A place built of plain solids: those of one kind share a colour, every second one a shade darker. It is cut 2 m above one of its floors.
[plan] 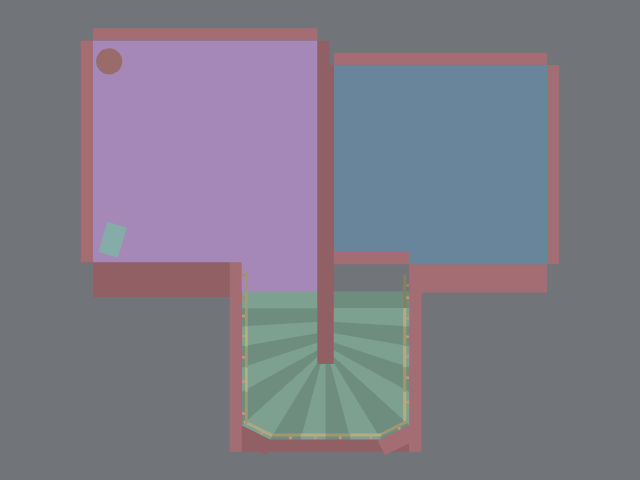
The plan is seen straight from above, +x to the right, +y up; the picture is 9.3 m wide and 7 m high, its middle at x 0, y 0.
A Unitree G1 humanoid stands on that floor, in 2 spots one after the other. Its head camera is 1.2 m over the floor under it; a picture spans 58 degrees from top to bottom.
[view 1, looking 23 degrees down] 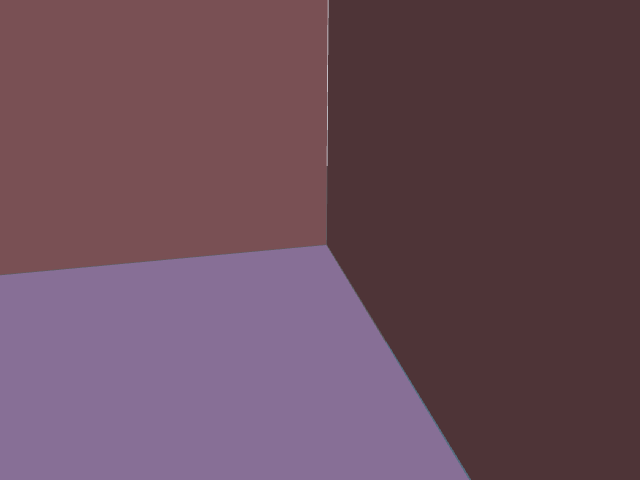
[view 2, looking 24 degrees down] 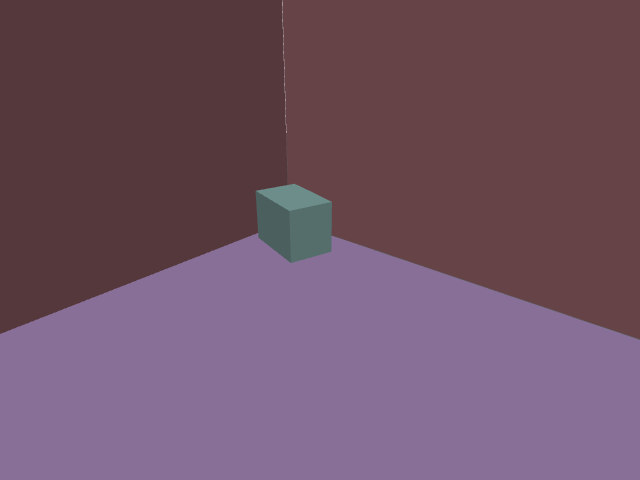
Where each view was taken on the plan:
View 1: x -0.70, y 0.25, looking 77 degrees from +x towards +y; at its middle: wall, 2.97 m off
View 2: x -1.17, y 1.85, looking -139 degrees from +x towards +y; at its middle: bucket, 2.69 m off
